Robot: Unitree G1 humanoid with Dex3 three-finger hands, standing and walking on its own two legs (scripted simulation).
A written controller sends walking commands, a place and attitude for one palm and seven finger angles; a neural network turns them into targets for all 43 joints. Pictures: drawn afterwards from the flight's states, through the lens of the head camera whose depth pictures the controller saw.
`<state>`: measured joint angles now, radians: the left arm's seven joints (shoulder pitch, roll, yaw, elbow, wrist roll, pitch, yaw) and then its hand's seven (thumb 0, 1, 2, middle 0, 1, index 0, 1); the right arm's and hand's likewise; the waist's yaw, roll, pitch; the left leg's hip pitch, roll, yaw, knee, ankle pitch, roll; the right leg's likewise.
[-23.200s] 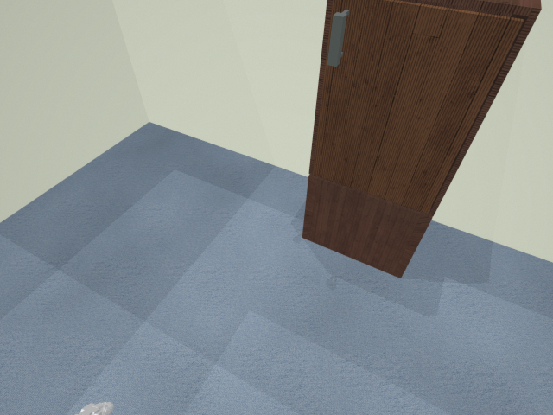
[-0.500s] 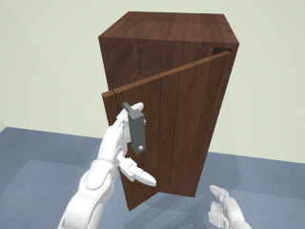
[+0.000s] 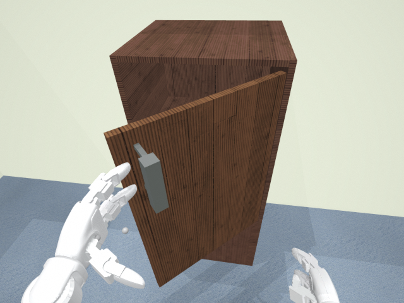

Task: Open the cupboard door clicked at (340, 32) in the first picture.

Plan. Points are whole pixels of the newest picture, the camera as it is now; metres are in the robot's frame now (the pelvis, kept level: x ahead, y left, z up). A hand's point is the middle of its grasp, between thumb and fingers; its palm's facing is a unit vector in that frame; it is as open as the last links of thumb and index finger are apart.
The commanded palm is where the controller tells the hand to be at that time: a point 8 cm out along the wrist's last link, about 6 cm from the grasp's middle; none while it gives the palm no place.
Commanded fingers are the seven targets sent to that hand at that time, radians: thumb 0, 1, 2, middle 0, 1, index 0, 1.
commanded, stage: slide the hand sideways off the handle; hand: left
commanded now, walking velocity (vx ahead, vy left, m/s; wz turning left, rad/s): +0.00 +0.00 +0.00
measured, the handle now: (149, 177) +0.29 +0.13 +0.16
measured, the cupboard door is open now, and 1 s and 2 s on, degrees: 43 43 43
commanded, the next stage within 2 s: draw the hand back to the body in 0.32 s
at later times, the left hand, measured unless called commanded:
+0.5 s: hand (90, 242) +0.17 +0.19 +0.14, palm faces -0.04 -1.00 -0.08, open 16.3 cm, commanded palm +0.13 +0.24 +0.16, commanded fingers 0.00 -0.50 0.30 -0.15 -0.30 -0.15 -0.30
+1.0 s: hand (66, 230) +0.18 +0.23 +0.15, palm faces +0.12 -0.96 -0.24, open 15.9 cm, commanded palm +0.14 +0.28 +0.16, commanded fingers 0.00 -0.15 0.45 -0.16 -0.30 -0.16 -0.30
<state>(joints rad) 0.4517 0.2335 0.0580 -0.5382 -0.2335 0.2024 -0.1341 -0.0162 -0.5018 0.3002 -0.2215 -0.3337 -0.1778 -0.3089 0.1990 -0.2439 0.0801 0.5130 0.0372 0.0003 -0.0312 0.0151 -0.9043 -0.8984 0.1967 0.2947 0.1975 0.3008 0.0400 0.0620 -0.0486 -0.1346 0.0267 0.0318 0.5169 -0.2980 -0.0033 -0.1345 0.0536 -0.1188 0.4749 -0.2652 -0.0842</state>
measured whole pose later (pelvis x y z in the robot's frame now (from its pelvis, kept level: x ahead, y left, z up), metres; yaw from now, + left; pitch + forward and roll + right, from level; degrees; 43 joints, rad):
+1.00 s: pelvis +0.01 +0.04 +0.00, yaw +1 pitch -3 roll -1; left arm 0.53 0.31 0.19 -0.57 -0.17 0.06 -0.12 -0.02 -0.42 0.34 -0.16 -0.30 -0.16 -0.30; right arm 0.21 -0.23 0.08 0.57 0.03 -0.26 -0.05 0.02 -0.90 -0.90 0.20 0.30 0.20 0.30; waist 0.06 0.05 -0.05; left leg -0.17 -0.02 0.03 0.54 -0.31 0.05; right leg -0.16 0.01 -0.11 0.50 -0.28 -0.03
